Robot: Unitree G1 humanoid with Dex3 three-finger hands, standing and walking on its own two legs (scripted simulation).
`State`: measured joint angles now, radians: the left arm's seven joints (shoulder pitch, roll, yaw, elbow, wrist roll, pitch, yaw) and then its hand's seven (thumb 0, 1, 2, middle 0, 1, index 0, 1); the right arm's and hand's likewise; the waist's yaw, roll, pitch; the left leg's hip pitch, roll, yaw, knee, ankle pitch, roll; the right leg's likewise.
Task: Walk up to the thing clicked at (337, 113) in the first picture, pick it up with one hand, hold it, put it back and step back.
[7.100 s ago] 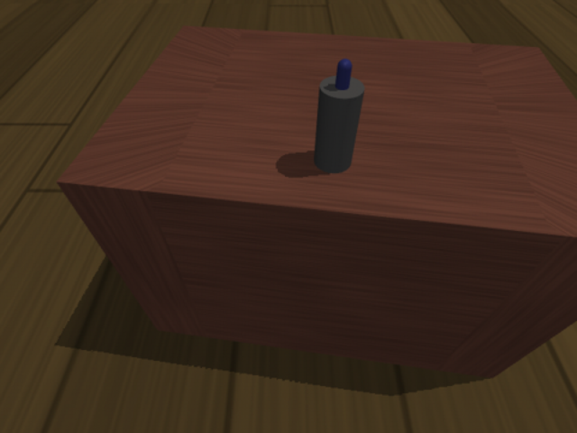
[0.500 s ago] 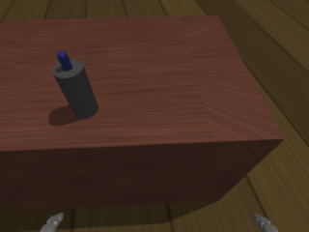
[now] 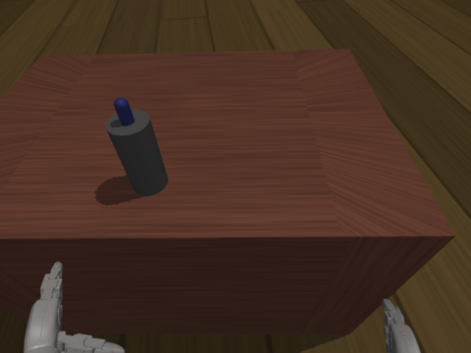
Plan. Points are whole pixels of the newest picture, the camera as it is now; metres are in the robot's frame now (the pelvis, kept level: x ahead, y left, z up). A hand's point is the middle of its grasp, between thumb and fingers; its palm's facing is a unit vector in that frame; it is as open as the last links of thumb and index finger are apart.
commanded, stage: rise first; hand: left
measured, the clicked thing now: (137, 146) +0.48 +0.22 +0.08
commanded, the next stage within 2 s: go down in 1.14 s
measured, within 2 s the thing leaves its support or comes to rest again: neither
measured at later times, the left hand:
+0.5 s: hand (54, 305) +0.18 +0.26 +0.07, palm faces +0.34 -0.84 -0.43, open 17.6 cm
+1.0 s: hand (29, 296) +0.17 +0.27 +0.12, palm faces +0.39 -0.80 -0.45, open 17.6 cm
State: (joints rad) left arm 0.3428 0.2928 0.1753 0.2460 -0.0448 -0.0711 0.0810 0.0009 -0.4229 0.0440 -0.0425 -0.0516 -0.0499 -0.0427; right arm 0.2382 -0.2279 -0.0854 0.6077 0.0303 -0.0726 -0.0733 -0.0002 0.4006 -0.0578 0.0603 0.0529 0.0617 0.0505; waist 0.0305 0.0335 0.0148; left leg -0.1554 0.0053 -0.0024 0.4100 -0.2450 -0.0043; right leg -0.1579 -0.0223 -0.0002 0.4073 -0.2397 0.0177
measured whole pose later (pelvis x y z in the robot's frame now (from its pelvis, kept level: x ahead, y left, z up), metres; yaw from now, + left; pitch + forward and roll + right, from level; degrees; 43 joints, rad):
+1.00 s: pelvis -0.02 -0.01 +0.00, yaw +1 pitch -4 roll +0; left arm 0.42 0.36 0.35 -0.14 -0.04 -0.27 0.03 -0.01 -0.56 0.05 -0.04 -0.05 -0.04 -0.05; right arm 0.24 -0.23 -0.17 0.67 0.02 -0.11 -0.05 -0.01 0.52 -0.04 0.06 0.05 0.06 0.05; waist 0.06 0.05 0.06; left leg -0.11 0.00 -0.02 0.39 -0.21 -0.01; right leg -0.12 -0.02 -0.02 0.41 -0.23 0.01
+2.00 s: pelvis -0.02 +0.01 +0.00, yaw +0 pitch +0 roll +0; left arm -0.18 0.55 0.57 0.49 -0.24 -0.11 -0.43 -0.01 -0.50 0.07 -0.04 -0.03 -0.04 -0.03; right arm 0.25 -0.24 -0.05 0.65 0.03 -0.16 -0.10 -0.01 0.51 -0.05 0.06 0.05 0.06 0.05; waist 0.00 0.03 -0.04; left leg -0.24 0.00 0.00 0.49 -0.25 0.01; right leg -0.23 -0.03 0.00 0.46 -0.24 0.03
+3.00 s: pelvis -0.01 +0.01 -0.01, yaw +1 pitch +8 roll -2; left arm -0.53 0.80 0.63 0.97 -0.22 -0.05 -0.61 -0.01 -0.60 0.05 -0.04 -0.04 -0.05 -0.03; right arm 0.19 -0.23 0.03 0.75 0.01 -0.25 -0.17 -0.01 0.53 -0.05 0.06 0.05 0.06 0.05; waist -0.04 0.01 -0.11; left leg -0.40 0.01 -0.02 0.56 -0.29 0.01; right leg -0.36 -0.02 -0.02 0.48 -0.25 0.03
